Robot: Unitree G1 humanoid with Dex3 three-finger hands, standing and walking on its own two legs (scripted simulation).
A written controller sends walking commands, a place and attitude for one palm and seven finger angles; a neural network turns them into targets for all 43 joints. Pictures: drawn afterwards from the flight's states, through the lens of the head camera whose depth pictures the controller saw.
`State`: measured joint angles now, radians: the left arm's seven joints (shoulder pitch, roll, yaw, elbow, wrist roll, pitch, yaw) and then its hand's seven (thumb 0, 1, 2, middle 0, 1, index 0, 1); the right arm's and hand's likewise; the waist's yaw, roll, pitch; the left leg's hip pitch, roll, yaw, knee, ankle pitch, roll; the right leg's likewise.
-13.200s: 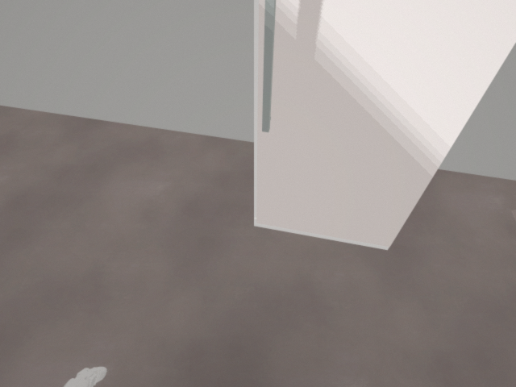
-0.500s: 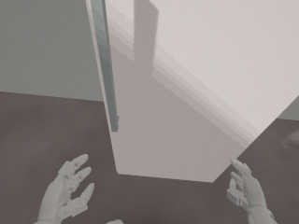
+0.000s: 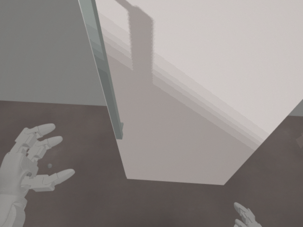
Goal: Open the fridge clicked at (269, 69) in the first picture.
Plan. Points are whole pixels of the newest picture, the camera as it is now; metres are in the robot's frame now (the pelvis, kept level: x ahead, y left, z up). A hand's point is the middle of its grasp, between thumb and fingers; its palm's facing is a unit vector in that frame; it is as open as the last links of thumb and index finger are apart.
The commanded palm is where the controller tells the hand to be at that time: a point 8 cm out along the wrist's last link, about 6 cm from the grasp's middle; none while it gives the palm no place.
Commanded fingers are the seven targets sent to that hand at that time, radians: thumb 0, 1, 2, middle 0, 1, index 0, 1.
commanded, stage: raise the hand to about handle height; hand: left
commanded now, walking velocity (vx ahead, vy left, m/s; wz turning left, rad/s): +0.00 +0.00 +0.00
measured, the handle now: (110, 82) +0.44 +0.14 +0.15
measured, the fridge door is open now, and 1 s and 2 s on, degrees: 0 0 0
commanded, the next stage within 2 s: move the hooked fingers beside the handle in 1.16 s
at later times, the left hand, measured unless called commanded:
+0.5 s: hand (16, 143) +0.25 +0.30 +0.14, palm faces +0.05 -1.00 -0.08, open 13.9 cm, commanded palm +0.22 +0.35 +0.16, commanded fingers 0.00 -0.50 0.30 -0.30 -1.20 -0.30 -1.20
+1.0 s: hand (9, 127) +0.27 +0.31 +0.17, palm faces +0.08 -1.00 -0.05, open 14.0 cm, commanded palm +0.24 +0.35 +0.18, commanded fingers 0.00 -0.50 0.30 -0.30 -1.20 -0.30 -1.20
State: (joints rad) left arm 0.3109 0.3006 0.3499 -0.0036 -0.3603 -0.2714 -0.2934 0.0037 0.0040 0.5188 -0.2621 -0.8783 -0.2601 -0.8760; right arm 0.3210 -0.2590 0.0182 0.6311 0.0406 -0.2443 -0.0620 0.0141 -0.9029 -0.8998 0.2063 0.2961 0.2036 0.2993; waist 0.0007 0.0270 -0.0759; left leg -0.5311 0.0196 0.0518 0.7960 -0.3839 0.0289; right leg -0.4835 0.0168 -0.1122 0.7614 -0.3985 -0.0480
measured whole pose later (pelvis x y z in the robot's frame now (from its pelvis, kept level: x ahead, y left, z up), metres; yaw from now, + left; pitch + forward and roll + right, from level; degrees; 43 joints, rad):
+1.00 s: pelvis +0.00 +0.03 +0.03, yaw +0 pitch -1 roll -1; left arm -0.05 0.44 0.46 0.16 -0.34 0.03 -0.44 -0.01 -0.50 0.30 -0.30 -1.20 -0.30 -1.20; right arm 0.24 -0.27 0.07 0.62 0.06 -0.24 -0.09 0.01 -0.90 -0.90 0.20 0.30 0.20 0.30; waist 0.04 0.02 -0.01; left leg -0.26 -0.02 0.07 0.53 -0.27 0.06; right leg -0.20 0.00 -0.09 0.48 -0.27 -0.01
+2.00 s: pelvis +0.00 +0.01 +0.03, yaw +0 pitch +0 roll -1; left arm -0.18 0.39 0.38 0.29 -0.31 0.02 -0.38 -0.01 -0.50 0.30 -0.30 -1.20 -0.30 -1.20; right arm 0.23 -0.27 0.06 0.65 0.08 -0.21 -0.11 0.01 -0.90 -0.90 0.20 0.30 0.20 0.30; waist 0.03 0.04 -0.03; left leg -0.27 -0.01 0.06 0.53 -0.27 0.04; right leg -0.23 0.01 -0.09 0.51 -0.29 -0.03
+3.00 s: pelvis +0.01 +0.00 +0.03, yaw -1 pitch +2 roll +0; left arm -0.40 0.33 0.29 0.52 -0.23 -0.04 -0.23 -0.01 -0.50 0.30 -0.30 -1.20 -0.30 -1.20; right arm 0.26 -0.27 0.05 0.66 0.07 -0.11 -0.07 0.01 -0.90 -0.90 0.20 0.30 0.20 0.30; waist -0.01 0.04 -0.04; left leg -0.29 0.00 0.08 0.52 -0.27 0.03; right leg -0.27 0.02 -0.07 0.51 -0.29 -0.04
